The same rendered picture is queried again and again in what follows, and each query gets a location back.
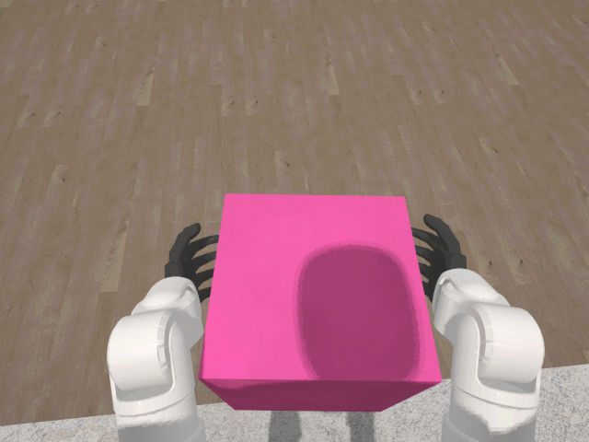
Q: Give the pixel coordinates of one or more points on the right robot hand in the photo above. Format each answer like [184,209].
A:
[446,255]

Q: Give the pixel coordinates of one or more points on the carton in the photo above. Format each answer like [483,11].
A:
[317,304]

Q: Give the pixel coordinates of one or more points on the robot right forearm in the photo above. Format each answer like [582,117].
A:
[497,358]

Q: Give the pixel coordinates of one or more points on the left robot hand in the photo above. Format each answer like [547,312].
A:
[181,263]

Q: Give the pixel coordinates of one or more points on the robot left forearm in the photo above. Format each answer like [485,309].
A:
[149,360]

